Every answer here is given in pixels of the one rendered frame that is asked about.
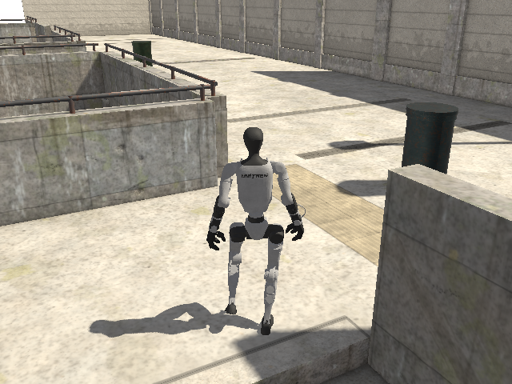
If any robot right forearm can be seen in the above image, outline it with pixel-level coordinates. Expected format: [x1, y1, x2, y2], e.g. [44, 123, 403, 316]
[286, 193, 302, 226]

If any robot left hand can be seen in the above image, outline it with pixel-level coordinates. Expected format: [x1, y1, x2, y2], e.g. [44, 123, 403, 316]
[206, 231, 226, 250]

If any robot left forearm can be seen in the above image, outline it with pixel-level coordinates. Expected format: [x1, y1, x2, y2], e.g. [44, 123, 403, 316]
[209, 196, 225, 233]

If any left robot upper arm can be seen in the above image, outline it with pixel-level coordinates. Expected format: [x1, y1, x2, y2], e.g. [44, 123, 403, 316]
[218, 162, 238, 208]

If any robot right foot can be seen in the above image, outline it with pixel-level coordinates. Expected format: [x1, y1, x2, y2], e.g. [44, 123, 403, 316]
[261, 314, 274, 335]

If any robot right hand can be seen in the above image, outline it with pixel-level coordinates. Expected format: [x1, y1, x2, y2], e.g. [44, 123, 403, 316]
[286, 223, 304, 241]

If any right robot upper arm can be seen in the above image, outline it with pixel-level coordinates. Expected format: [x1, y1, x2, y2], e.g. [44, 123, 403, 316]
[271, 161, 294, 206]

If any robot right shin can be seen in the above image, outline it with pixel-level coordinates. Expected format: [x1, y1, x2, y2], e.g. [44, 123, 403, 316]
[263, 270, 278, 325]

